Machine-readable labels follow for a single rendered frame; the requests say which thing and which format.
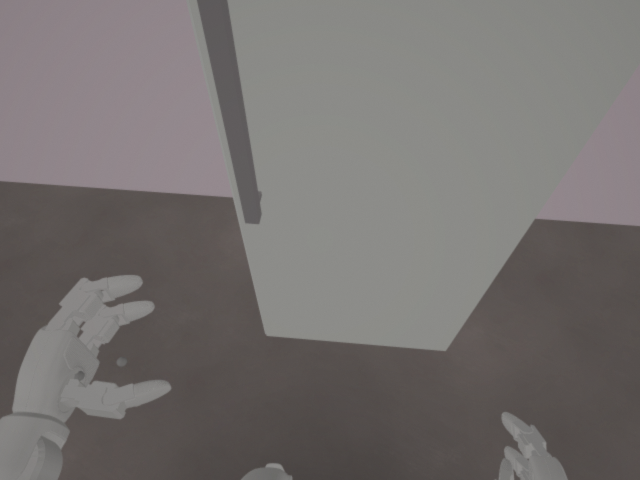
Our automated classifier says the robot left hand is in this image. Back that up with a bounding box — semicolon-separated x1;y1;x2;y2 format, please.
12;275;171;423

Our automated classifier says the robot left shin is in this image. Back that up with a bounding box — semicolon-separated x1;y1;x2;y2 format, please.
266;463;285;472

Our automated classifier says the robot right hand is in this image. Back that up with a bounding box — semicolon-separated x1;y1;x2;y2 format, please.
495;412;568;480

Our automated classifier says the fridge door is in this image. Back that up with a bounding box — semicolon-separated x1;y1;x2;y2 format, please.
189;0;640;351

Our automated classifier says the handle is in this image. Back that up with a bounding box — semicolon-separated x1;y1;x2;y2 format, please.
197;0;262;224

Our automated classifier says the left robot forearm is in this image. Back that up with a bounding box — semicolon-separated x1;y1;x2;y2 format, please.
0;412;70;480

